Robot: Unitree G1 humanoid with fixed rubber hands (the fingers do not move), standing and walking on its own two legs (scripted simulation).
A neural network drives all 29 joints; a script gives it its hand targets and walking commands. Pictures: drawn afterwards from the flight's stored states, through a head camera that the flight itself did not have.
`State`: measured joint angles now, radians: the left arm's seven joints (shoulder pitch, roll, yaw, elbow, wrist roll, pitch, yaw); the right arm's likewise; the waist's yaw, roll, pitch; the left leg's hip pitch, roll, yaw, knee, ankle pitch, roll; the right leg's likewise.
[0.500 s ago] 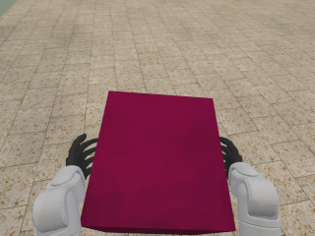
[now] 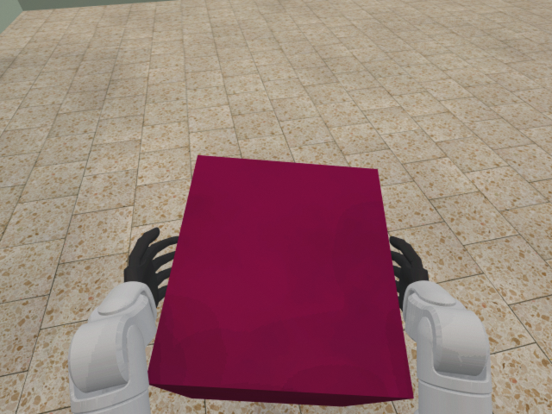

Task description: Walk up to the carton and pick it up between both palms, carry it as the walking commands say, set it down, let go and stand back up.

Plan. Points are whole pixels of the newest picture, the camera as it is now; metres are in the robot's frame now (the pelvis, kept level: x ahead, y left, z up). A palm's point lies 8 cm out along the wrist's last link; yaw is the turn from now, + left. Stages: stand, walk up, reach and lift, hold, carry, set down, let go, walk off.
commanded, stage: carry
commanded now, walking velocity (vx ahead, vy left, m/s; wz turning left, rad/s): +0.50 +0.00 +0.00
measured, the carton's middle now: (277, 293) +0.30 +0.00 +0.00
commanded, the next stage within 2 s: none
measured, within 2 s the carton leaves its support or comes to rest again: neither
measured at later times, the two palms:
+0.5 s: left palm (179, 136) +0.60 +0.18 +0.09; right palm (353, 143) +0.58 -0.16 +0.08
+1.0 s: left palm (218, 67) +0.93 +0.13 +0.09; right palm (345, 69) +0.93 -0.21 +0.07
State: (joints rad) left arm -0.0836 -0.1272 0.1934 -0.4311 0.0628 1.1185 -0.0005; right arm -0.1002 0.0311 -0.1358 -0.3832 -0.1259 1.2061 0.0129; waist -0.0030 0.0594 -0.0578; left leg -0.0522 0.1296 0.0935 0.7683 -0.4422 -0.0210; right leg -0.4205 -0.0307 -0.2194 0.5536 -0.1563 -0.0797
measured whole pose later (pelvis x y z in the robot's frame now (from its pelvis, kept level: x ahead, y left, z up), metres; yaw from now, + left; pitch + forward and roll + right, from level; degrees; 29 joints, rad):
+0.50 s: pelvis +0.34 +0.02 +0.00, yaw -3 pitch +2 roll +1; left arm -0.07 -0.12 0.23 -0.49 0.04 1.15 -0.01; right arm -0.08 0.09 -0.13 -0.41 -0.14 1.18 0.00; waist -0.03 -0.04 -0.03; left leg -0.39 0.02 0.22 0.55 -0.20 0.09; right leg -0.17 -0.06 -0.05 0.97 -0.50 0.00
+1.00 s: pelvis +0.68 -0.04 +0.01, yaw +1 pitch +1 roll +0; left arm -0.07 -0.13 0.18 -0.42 0.05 1.12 0.02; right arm -0.09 0.01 -0.12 -0.38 -0.13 1.21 0.02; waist 0.00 0.04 0.02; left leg -0.25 0.07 0.04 1.10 -0.42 0.03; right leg -0.33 -0.03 -0.24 0.46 -0.15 -0.08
